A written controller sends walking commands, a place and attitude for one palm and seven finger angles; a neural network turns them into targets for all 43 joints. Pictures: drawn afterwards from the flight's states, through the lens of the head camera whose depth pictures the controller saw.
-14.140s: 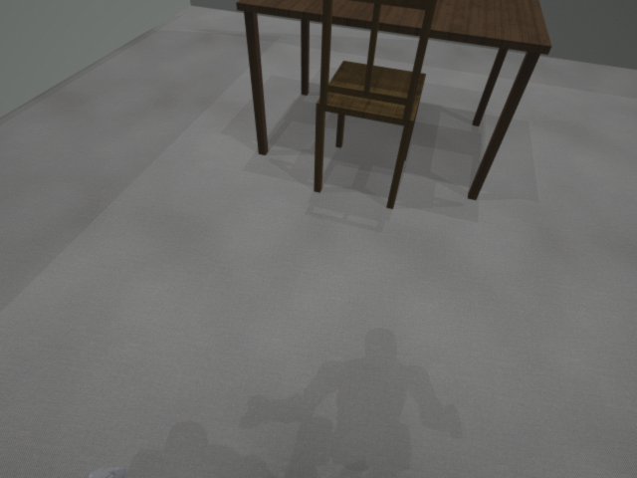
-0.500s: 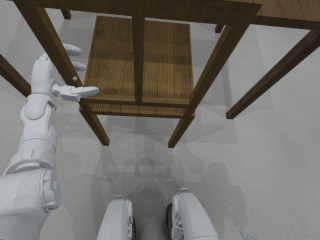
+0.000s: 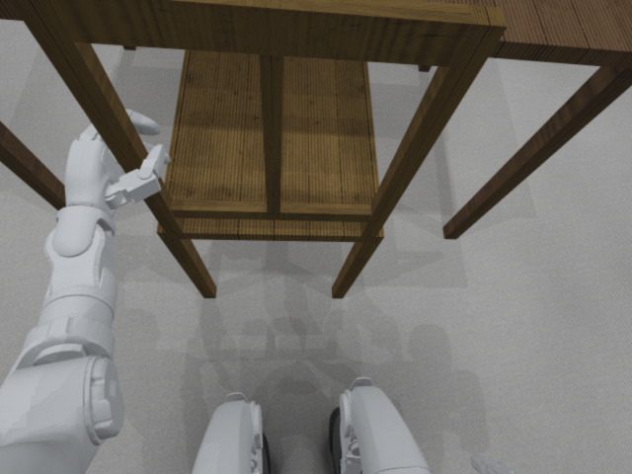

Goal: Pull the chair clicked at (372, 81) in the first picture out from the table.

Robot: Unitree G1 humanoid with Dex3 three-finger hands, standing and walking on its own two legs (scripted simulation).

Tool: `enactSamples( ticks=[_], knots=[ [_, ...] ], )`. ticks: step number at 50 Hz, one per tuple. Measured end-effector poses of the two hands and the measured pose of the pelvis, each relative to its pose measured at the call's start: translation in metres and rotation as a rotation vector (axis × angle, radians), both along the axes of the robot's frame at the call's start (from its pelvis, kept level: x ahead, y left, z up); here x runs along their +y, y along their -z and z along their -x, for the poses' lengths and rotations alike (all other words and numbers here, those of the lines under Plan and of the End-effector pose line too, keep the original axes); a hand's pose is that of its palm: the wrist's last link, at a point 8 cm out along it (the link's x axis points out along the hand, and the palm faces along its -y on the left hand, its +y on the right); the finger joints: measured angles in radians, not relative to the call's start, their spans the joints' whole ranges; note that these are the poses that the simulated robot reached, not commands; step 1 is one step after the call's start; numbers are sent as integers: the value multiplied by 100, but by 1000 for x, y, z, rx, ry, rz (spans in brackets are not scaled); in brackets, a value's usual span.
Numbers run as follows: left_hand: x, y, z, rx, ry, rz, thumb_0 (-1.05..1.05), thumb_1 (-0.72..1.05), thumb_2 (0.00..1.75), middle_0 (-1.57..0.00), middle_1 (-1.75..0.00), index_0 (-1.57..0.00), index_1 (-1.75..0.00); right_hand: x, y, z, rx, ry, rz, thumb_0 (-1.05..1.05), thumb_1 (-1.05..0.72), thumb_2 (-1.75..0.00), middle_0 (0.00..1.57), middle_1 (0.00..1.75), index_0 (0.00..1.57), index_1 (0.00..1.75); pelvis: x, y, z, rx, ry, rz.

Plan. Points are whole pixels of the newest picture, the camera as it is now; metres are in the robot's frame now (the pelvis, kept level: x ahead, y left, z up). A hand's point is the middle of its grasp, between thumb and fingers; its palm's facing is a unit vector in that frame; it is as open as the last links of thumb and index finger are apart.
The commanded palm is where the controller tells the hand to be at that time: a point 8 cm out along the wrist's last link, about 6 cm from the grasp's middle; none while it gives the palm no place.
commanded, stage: hook a spindle and tug to test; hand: left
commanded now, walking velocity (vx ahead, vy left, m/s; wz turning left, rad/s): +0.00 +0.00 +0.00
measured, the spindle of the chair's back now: (273, 150) +0.49 +0.03 +0.04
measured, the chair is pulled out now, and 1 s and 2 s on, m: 0.00 0.05 0.15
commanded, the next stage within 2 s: step backward, pulling the chair out in 0.40 s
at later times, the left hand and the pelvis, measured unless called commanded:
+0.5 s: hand (149, 192) +0.45 +0.18 +0.02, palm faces -0.05 -1.00 -0.03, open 5.6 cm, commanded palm +0.44 +0.22 +0.02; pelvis +0.01 +0.00 +0.01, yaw +0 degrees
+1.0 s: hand (174, 217) +0.41 +0.14 +0.03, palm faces +0.04 -0.99 -0.15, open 5.9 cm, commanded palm +0.40 +0.19 +0.03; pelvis +0.01 +0.01 +0.09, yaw -2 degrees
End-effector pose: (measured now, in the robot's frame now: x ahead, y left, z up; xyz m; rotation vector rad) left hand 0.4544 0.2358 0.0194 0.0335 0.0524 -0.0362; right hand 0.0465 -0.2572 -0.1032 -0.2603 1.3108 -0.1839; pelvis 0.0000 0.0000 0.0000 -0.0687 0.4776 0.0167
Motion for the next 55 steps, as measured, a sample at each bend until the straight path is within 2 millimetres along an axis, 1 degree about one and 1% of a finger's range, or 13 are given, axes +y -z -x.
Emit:
enactSamples(
  ticks=[9, 19, 26, 28, 31, 34, 36, 39, 42, 47, 51, 55],
  knots=[
    [-2, 0, 12, 2, 2, 1, 1, 66, 75, -46, -145, -45, -145, 2, -5, -17, -45, -7, -9, 1, -90, -90, 20, 30, 20, 30, 0, -5, -6, -9, 4, -4],
    [-2, 0, 20, 2, 6, 0, 1, 65, 74, -46, -145, -45, -145, 0, -5, -39, -102, -30, -9, 1, -90, -90, 20, 30, 20, 30, -2, -5, -9, -16, 1, -9],
    [-2, 0, 25, 3, 10, 0, 1, 65, 74, -46, -145, -46, -145, -1, -6, -46, -130, -43, -8, 1, -90, -90, 20, 30, 20, 30, -4, -5, -8, -20, 1, -12],
    [-1, -5, 26, 57, -23, -57, 0, 63, 74, -46, -145, -46, -145, 1, -11, -45, -116, -4, -5, 1, -90, -90, 20, 30, 20, 30, -4, -13, -6, -66, -3, -16],
    [-4, -12, 31, 203, -118, -70, 1, 62, 74, -42, -136, -47, -145, 9, -31, -43, -96, 41, -1, 1, -90, -90, 20, 30, 20, 30, -1, -39, -9, -121, -7, -22],
    [-8, -19, 36, 323, -178, -66, 4, 62, 73, -37, -127, -48, -145, 15, -54, -40, -81, 56, 3, 1, -90, -90, 20, 30, 20, 30, 2, -63, -15, -154, -7, -25],
    [-12, -22, 38, 375, -185, -66, 8, 61, 73, -37, -123, -48, -145, 15, -67, -36, -72, 62, 14, 1, -90, -90, 21, 30, 20, 30, 3, -74, -18, -171, -5, -25],
    [-19, -26, 41, 424, -169, -82, 10, 60, 72, -36, -120, -49, -145, 10, -81, -27, -61, 80, 44, 1, -90, -90, 21, 30, 20, 30, 5, -85, -20, -196, 0, -21],
    [-25, -27, 46, 449, -140, -100, 10, 60, 71, -36, -121, -49, -145, 3, -89, -14, -51, 107, 78, 1, -90, -90, 21, 30, 20, 30, 7, -91, -19, -217, 9, -18],
    [-35, -27, 57, 456, -111, -111, 9, 61, 69, -34, -123, -50, -145, -8, -93, 8, -34, 144, 109, 1, -90, -90, 21, 30, 20, 30, 8, -94, -13, -251, 32, -27],
    [-42, -28, 69, 457, -118, -111, 9, 61, 69, -33, -123, -50, -145, -11, -89, 23, -29, 166, 99, 1, -90, -90, 21, 30, 20, 30, 4, -95, -5, -278, 49, -38],
    [-50, -28, 84, 463, -135, -109, 8, 61, 69, -33, -122, -50, -145, -12, -83, 35, -35, 180, 71, 1, -90, -90, 20, 30, 20, 30, -4, -95, 5, -296, 56, -43]
  ],
)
